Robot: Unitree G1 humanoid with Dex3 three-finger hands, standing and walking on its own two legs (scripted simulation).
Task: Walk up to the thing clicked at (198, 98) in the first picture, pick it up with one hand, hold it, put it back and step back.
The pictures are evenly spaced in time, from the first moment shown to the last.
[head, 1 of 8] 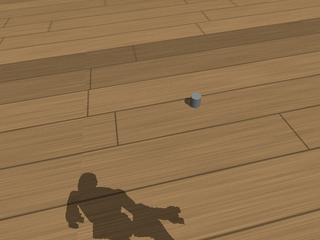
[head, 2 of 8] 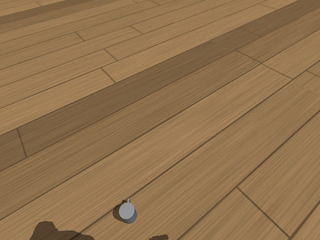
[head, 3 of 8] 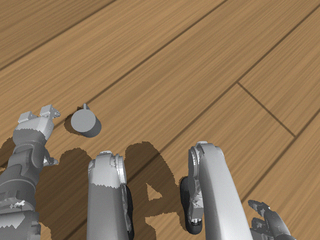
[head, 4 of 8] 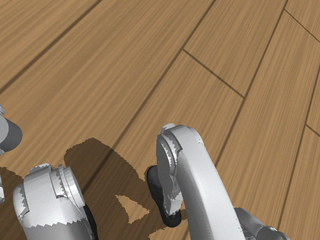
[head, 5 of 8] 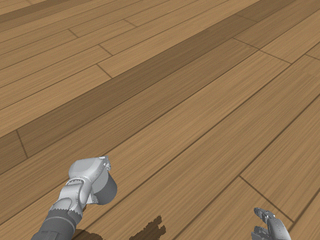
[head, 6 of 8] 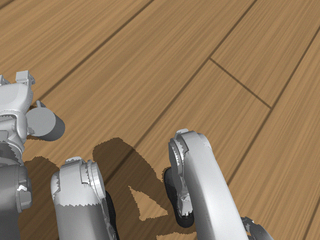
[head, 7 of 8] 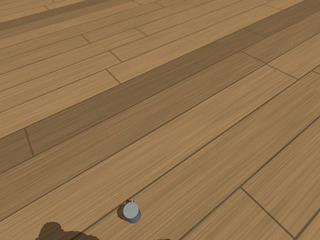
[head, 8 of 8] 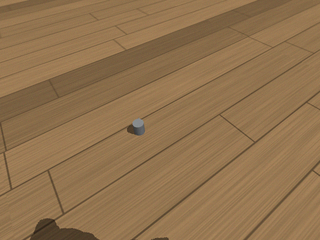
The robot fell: no
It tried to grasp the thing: yes
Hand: left
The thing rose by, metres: 0.64
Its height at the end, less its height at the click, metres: +0.00
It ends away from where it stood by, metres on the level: 0.01
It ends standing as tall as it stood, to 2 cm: yes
